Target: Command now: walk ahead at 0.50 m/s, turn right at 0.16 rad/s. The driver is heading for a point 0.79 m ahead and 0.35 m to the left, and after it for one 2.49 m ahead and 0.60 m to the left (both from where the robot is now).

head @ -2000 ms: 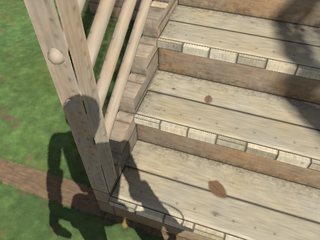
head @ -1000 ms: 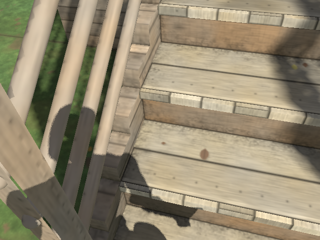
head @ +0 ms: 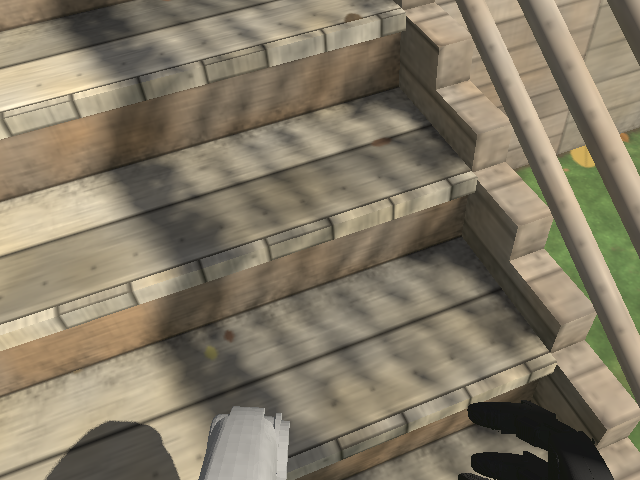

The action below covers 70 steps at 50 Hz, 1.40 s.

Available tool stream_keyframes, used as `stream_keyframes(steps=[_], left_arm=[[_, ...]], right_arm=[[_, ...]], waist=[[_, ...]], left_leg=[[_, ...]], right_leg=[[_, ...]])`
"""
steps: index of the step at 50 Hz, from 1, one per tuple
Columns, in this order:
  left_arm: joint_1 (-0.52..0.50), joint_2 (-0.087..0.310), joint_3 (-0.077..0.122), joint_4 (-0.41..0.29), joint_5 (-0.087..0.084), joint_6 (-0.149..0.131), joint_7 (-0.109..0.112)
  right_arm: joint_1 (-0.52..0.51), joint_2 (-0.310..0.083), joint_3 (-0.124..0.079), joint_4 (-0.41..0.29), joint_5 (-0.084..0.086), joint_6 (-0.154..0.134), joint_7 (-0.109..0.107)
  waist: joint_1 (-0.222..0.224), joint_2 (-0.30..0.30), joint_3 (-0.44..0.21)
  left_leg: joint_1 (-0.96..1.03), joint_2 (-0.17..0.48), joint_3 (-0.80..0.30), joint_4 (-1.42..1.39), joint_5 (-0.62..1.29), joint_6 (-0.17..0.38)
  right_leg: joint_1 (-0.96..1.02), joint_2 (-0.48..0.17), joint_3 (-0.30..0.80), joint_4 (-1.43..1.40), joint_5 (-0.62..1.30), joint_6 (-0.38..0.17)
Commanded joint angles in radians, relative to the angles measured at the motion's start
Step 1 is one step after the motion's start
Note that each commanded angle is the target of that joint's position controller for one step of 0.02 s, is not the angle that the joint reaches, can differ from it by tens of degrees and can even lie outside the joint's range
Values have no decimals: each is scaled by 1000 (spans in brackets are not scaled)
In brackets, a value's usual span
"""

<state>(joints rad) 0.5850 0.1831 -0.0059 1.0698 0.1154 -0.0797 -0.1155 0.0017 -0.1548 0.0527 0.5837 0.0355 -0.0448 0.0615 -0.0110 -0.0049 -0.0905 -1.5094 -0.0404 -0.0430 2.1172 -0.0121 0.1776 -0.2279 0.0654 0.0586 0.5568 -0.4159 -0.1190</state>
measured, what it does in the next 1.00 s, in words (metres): climbs, turning left: left foot 0.17 m higher, then right foot 0.17 m higher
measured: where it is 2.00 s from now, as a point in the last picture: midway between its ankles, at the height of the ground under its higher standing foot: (133, 71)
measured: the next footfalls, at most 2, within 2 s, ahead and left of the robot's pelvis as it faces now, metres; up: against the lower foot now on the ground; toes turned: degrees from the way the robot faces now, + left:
left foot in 0.14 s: +0.23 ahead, +0.05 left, +0.17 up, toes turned +2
right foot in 0.60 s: +0.57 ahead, -0.11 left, +0.34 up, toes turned +10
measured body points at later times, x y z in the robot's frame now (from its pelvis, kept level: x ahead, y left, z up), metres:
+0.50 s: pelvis +0.31 -0.02 +0.16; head +0.30 -0.03 +0.61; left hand +0.55 +0.17 +0.11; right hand +0.18 -0.19 +0.02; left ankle +0.19 +0.04 -0.56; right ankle +0.48 -0.13 -0.30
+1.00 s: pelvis +0.57 -0.01 +0.34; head +0.57 -0.04 +0.79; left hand +0.36 +0.11 +0.20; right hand +0.80 -0.13 +0.21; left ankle +0.58 +0.16 -0.03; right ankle +0.54 -0.11 -0.39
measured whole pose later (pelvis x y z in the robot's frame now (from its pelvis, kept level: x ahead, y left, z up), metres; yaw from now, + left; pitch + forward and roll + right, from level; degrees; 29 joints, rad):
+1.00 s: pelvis +0.57 -0.01 +0.34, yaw +27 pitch +3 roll -2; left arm 0.53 0.15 -0.06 1.22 0.16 -0.05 -0.01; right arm 0.11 -0.22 0.04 0.96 0.01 -0.04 0.13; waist 0.05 0.07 -0.11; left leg -1.44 -0.05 -0.17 2.26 -0.05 0.26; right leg -0.13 -0.02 -0.32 0.47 -0.38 -0.04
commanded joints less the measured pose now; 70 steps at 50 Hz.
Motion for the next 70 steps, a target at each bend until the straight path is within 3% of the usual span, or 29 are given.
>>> stream_keyframes(steps=[1, 3, 4, 5, 6, 7, 8, 9, 11, 14, 19, 24, 26, 28, 30, 31, 32, 34, 37, 40, 45, 53, 57, 60, 62, 63, 64, 65, 70], left_arm=[[130, 156, 9, -29, -23, -32, 17], [-93, 212, 10, -126, -76, -52, -8], [4, 144, 51, -87, -172, -18, 134], [28, 219, 48, -102, -164, -28, 192], [-35, 346, 37, -87, -41, -30, 25], [-104, 315, 61, -71, -29, -18, -51], [-192, 264, 54, -123, 16, -4, -83], [-69, 138, 33, -77, -11, -9, -91], [-290, 140, 49, -140, -108, -24, -22], [-343, 30, 2, -227, -15, 22, 70], [-548, 22, -12, -347, -121, -24, 83], [-947, -3, -57, -483, -55, 19, 104], [-1091, -60, -70, -546, -54, 86, 87], [-888, -66, -64, -478, -60, 110, 64], [-606, 129, 5, -354, -92, 96, 89], [-417, 185, 17, -284, -70, 76, 97], [-107, 172, 21, -197, -22, 90, 86], [-194, 222, 46, -170, -39, 67, 103], [-466, -85, -6, -115, -40, 72, 94], [-399, -123, -28, -51, -53, 15, 116], [-245, -29, -42, 62, 39, 23, 101], [22, 27, -73, 130, 97, 16, 68], [-90, 88, -62, 58, 34, -3, 30], [-117, 293, 1, 42, -43, -59, 24], [-100, 349, 53, 48, 5, -37, 14], [-56, 273, 55, 25, 79, -28, 5], [-7, 116, 25, 22, 85, -6, -50], [-198, 149, 42, -51, -50, 8, -47], [-429, 14, 1, -253, -29, 7, 71]], right_arm=[[-235, -69, -25, -132, -8, 20, -12], [-110, -97, -35, -92, -55, 51, 12], [-36, 64, 6, 71, -79, 74, -52], [10, 41, 13, 42, -29, 70, -77], [-23, -80, -29, -93, -26, 87, 26], [220, -167, -73, 6, 22, 105, 18], [677, -219, -112, 179, -10, 124, -5], [784, -231, -102, 272, -71, 101, 13], [580, -186, -94, 275, -113, 37, 13], [252, 101, -16, 404, -69, -13, 36], [451, -72, -43, 424, -99, -88, 5], [826, 5, -7, 637, -150, -83, 18], [631, -34, -16, 520, -73, -62, 60], [547, -165, -35, 436, -25, -105, 51], [475, -263, -82, 411, 0, -131, 62], [546, -116, -60, 386, -66, -139, 53], [628, -22, -35, 441, -102, -104, 59], [391, -99, -81, 401, -47, -52, 80], [423, 26, -29, 441, -91, -29, 67], [268, -7, -44, 395, -62, -11, 71], [230, -22, -23, 407, -34, -13, 108], [-146, -67, 29, 174, -23, 42, 4], [-269, -65, 36, 51, -70, 126, 23], [-136, -106, 6, 46, -52, 134, 73], [164, -167, -30, 136, -12, 95, 31], [460, -193, -57, 241, -19, 93, 10], [617, -252, -58, 356, -49, 76, 5], [690, -310, -100, 358, -97, 51, -18], [266, 45, 4, 412, -83, -73, 24]], waist=[[6, -137, 30], [-100, -152, -38], [47, -31, -67], [2, -156, -11], [-162, -354, 45], [-209, -162, -91], [-295, 10, -351], [-224, 283, -403], [-180, -14, 80], [110, -97, 41], [10, 129, 23], [-112, 67, 63], [-31, 71, 83], [79, 147, -57], [166, 141, -202], [119, -105, -415], [222, -284, -585], [185, -100, -89], [-14, 44, -33], [-61, 23, -8], [-61, -23, 81], [76, -27, 149], [4, -67, 155], [-109, -220, 72], [-147, -313, -32], [-212, -222, -221], [-184, 13, -281], [-241, 33, -131], [103, -47, 10]], left_leg=[[105, 1, 188, -182, -148, -90], [476, -28, 284, -520, -222, -74], [645, -95, 429, -576, -383, -37], [748, -94, 411, -783, -466, -33], [768, -134, 314, -993, -437, -88], [995, -159, 212, -1187, -258, -45], [1463, -60, -182, -1195, 115, 112], [1662, 198, -786, -1445, 173, 396], [1352, 215, -836, -1637, -557, 263], [1036, 94, -457, -1657, -446, 137], [862, 8, -188, -1718, 218, 101], [1353, 123, -364, -1719, 35, 77], [811, 180, -370, -2015, -23, 129], [898, 249, -327, -1911, 930, 126], [1118, 177, -219, -1560, 1435, 17], [806, 65, -157, -1234, 1119, -55], [663, -88, -221, -725, -130, -105], [404, 2, -255, -333, 69, -77], [437, 59, -187, -227, 2, 60], [328, 55, -204, -124, 33, 95], [57, -16, -146, 284, 3, 136], [-202, 59, -40, -112, -80, 84], [244, 90, 216, -413, -203, 71], [597, -69, 316, -766, -329, 6], [858, -166, 288, -1048, -255, -15], [1354, -152, -16, -1105, -76, 78], [1717, 15, -531, -1492, -211, 239], [1528, 167, -846, -1729, -328, 236], [1018, 82, -364, -1681, 135, 157]], right_leg=[[27, -196, 174, -239, 892, 30], [-18, -243, 45, -263, 1493, -28], [89, -163, -132, -296, 1714, 76], [99, -218, -90, -242, 2001, 63], [177, -413, 107, -94, 2567, -76], [121, -370, 29, 199, 2681, -61], [-197, -327, 69, 643, 2101, 2], [-580, 66, 217, 1183, 386, 94], [-1072, 87, 285, 1508, 416, -13], [-1052, -59, 166, 1507, 287, -87], [-865, -82, -120, 1467, 141, 50], [-1293, -140, -45, 1185, 38, -37], [-705, -144, -146, 945, -56, 14], [-378, -41, -271, 913, 97, 92], [-121, 49, -215, 448, 198, 62], [293, -186, 171, 413, 448, -156], [479, -495, 803, 6, 516, -407], [49, -404, 759, -122, -278, -198], [-168, -355, 282, -118, 83, -120], [-177, -319, 74, -203, 113, -19], [-74, -281, -117, -259, 205, -31], [383, -369, -158, -384, 456, -38], [131, -372, -301, -574, 759, -52], [241, -434, -330, -290, 2103, -46], [366, -431, -318, -33, 2297, -48], [29, -366, -231, 313, 2005, -21], [-431, -116, -136, 645, 739, -9], [-638, 35, 82, 1242, 429, 11], [-838, -46, 122, 1521, 313, -69]])
Keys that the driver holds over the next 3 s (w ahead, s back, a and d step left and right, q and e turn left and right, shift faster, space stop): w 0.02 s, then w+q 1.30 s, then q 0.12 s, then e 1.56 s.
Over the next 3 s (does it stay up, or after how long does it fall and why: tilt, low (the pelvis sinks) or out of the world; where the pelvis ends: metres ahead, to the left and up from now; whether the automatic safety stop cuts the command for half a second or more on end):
stays up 1.05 0.33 0.68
